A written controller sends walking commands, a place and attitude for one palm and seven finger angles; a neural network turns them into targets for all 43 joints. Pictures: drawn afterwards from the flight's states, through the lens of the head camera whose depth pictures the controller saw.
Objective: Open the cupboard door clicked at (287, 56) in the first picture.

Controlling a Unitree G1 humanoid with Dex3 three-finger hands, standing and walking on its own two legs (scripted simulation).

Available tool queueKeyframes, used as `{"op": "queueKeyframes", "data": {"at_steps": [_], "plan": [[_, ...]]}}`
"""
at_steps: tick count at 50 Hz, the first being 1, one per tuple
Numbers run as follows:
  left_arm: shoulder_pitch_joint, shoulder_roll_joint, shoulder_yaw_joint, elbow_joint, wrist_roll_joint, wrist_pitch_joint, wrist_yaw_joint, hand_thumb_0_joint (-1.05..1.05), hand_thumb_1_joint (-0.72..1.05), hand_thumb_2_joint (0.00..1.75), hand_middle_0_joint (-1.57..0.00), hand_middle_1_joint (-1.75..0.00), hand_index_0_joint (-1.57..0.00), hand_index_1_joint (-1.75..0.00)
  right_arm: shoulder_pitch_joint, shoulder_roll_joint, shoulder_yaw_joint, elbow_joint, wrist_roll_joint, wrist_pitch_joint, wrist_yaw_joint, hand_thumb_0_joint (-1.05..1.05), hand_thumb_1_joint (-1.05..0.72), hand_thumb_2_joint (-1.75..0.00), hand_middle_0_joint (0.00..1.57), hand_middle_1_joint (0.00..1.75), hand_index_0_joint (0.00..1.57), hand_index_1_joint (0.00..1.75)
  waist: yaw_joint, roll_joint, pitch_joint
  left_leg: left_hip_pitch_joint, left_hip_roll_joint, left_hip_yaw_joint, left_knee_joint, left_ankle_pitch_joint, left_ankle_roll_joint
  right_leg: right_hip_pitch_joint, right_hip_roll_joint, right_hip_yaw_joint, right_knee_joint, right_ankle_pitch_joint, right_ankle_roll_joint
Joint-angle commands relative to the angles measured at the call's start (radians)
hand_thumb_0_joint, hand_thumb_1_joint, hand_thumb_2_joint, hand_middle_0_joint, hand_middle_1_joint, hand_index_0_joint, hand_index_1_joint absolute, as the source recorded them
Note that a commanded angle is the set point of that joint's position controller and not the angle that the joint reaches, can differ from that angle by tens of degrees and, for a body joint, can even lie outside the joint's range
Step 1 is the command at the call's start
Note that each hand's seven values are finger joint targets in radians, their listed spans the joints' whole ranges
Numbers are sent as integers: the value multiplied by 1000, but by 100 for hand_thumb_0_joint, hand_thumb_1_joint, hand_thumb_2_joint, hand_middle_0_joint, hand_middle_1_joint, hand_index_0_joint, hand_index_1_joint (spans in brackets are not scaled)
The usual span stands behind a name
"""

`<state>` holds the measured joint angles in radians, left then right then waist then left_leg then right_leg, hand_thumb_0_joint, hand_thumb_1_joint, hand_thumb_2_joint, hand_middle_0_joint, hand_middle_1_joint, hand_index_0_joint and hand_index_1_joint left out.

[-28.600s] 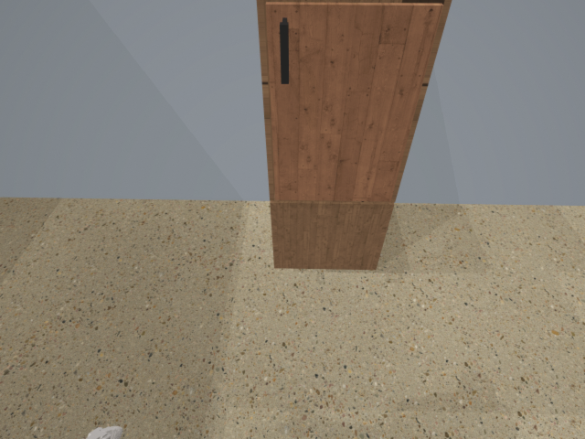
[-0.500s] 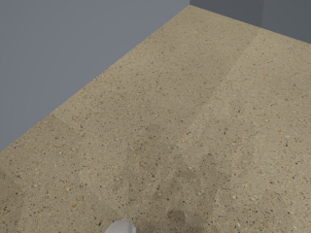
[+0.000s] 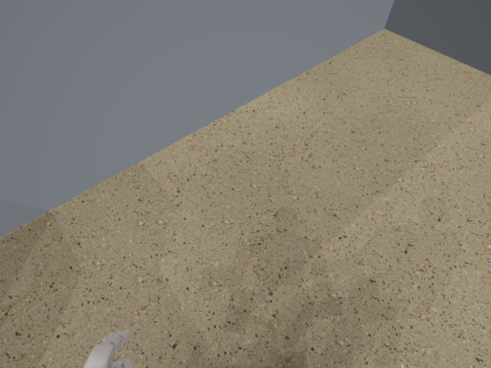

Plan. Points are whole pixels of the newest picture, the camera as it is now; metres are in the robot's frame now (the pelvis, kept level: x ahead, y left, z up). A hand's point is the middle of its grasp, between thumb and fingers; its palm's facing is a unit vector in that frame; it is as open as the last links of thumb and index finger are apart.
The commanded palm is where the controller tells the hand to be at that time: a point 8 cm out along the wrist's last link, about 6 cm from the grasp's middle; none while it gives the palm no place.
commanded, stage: turn to face it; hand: left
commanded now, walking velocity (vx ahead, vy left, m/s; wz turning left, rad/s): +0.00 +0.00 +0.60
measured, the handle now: out of the picture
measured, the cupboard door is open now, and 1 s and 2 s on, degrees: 43 43 43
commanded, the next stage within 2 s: none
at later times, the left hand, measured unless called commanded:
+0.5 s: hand out of the picture +0.01 +0.25 -0.17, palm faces +0.36 -0.90 -0.24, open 7.4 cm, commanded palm none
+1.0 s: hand out of the picture +0.02 +0.18 -0.14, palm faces +0.60 -0.76 -0.26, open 7.4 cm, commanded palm none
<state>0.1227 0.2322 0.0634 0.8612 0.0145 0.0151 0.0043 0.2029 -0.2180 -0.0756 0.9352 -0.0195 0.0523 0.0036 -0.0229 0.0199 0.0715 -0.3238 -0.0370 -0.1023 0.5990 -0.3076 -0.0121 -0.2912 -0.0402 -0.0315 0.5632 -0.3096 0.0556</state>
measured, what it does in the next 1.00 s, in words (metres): steps on the spot, turning left: left foot, then right foot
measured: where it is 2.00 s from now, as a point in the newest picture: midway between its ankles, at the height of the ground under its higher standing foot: outside the picture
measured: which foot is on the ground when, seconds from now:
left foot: down 0.00-0.00, up 0.02-0.34, down 0.36-0.78, up 0.80-1.00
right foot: down 0.00-0.36, up 0.38-0.76, down 0.78-1.00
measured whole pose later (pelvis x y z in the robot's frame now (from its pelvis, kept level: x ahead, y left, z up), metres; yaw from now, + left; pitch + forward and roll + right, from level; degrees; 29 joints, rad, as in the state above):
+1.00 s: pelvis +0.07 -0.02 +0.01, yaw +38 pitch +1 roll +3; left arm 0.21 0.17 0.04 0.89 0.02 0.00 0.02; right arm 0.15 -0.25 -0.09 0.95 -0.02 0.08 0.03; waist -0.03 0.00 0.10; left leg -0.49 0.01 0.02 1.07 -0.43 -0.07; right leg -0.18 -0.11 -0.18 0.49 -0.33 -0.01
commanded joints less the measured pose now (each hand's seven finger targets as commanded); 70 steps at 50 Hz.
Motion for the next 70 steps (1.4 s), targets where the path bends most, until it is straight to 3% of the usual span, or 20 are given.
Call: {"op": "queueKeyframes", "data": {"at_steps": [1,3,6,12,16,17,18,20,25,36,37,39,45,54,57,58,59,61,63,70], "plan": [[153,234,50,-30,9,-27,33,0,90,90,-20,-30,-20,-30,-69,-129,-39,-113,8,-18,2,0,-90,-90,20,30,20,30,77,-283,-120,-268,13,24,547,-323,-20,198,-476,365,-287,246,-219],[36,143,28,-48,4,-28,35,0,90,90,-20,-30,-20,-30,-50,-108,-39,-71,2,0,10,0,-90,-90,20,30,20,30,8,-272,-57,-289,57,40,665,-185,-41,140,-338,210,-266,285,-176],[32,118,19,-52,5,-32,31,0,90,90,-20,-30,-20,-30,-52,-84,-25,-58,7,4,23,0,-90,-90,20,30,20,30,-1,-242,-67,-253,71,100,581,-118,-62,174,-276,6,-216,489,-140],[144,184,43,-9,15,-32,28,0,90,90,-20,-30,-20,-30,-139,-49,-3,-82,13,-9,31,0,-90,-90,20,30,20,30,62,-205,-91,-146,56,208,194,-154,-52,276,-329,-61,-117,661,-146],[118,190,51,-7,3,-27,17,0,90,90,-20,-30,-20,-30,-21,-99,-17,-63,7,-25,27,0,-90,-90,20,30,20,30,-12,-168,-146,122,30,231,-118,99,-19,157,-304,-151,90,592,-66],[111,149,44,-28,-5,-22,11,0,90,90,-20,-30,-20,-30,59,-187,-39,-49,0,-36,21,0,-90,-90,20,30,20,30,-56,43,-218,314,174,40,-171,344,47,-20,-229,-192,291,333,-9],[64,70,21,-74,-13,-17,5,0,90,90,-20,-30,-20,-30,137,-296,-68,-40,-3,-39,8,0,-90,-90,20,30,20,30,-99,337,-248,423,446,-337,-199,800,215,-291,-84,-149,532,-369,54],[-16,84,20,-94,1,6,17,0,90,90,-20,-30,-20,-30,139,-271,-58,-32,-1,-33,-10,0,-90,-90,20,30,20,30,-85,147,-218,343,439,-252,-200,691,254,-325,-105,5,644,-310,25],[49,78,30,-22,6,15,3,0,90,90,-20,-30,-20,-30,-20,-197,-30,-73,-4,-47,-23,0,-90,-90,20,30,20,30,7,106,-117,171,266,-115,-247,443,163,-255,-69,33,581,-87,37],[106,82,29,-39,-5,-5,13,0,90,90,-20,-30,-20,-30,-75,-202,-48,-95,-3,-25,-12,0,-90,-90,20,30,20,30,43,147,-123,6,195,-216,-150,345,132,95,32,-15,-1,15,18],[139,106,37,-32,-3,-15,17,0,90,90,-20,-30,-20,-30,-82,-179,-46,-98,5,-26,-10,0,-90,-90,20,30,20,30,63,79,-136,-61,152,-199,-90,277,93,207,-1,12,-143,95,8],[172,246,59,-38,18,-28,30,0,90,90,-20,-30,-20,-30,-82,-98,-37,-131,15,-29,-2,0,-90,-90,20,30,20,30,87,-349,-134,-305,-58,64,370,-318,-32,295,-458,441,-311,228,-181],[63,113,20,-49,4,-35,31,0,90,90,-20,-30,-20,-30,-70,-80,-28,-64,8,5,24,0,-90,-90,20,30,20,30,6,-218,-63,-270,53,89,591,-104,-59,199,-270,12,-211,539,-142],[194,179,48,9,15,-33,25,0,90,90,-20,-30,-20,-30,-167,-51,-1,-90,13,-14,28,0,-90,-90,20,30,20,30,67,-244,-98,-121,33,227,124,-133,-34,314,-330,-87,-78,784,-138],[150,187,51,4,1,-34,18,0,90,90,-20,-30,-20,-30,-42,-96,-13,-64,5,-26,22,0,-90,-90,20,30,20,30,-17,-187,-154,132,10,246,-121,93,-2,197,-306,-165,120,756,-73],[135,156,46,-17,-7,-31,11,0,90,90,-20,-30,-20,-30,34,-176,-34,-48,-2,-35,17,0,-90,-90,20,30,20,30,-63,0,-221,347,142,87,-155,355,60,1,-243,-198,312,480,-20],[87,74,22,-65,-15,-25,4,0,90,90,-20,-30,-20,-30,116,-289,-65,-37,-4,-38,6,0,-90,-90,20,30,20,30,-105,306,-249,463,436,-322,-186,823,231,-287,-86,-164,561,-340,44],[20,96,25,-93,1,-1,21,0,90,90,-20,-30,-20,-30,107,-270,-52,-31,1,-31,-7,0,-90,-90,20,30,20,30,-78,132,-217,358,433,-217,-187,702,269,-301,-105,1,644,-327,20],[17,92,31,-47,3,10,15,0,90,90,-20,-30,-20,-30,-8,-221,-40,-63,-4,-36,-22,0,-90,-90,20,30,20,30,-34,176,-119,207,335,-179,-233,506,214,-292,-103,39,641,-188,31],[47,80,28,-33,6,15,8,0,90,90,-20,-30,-20,-30,-7,-201,-28,-61,-3,-48,-20,0,-90,-90,20,30,20,30,6,92,-112,182,260,-149,-245,478,184,-227,-51,28,472,-89,46]]}}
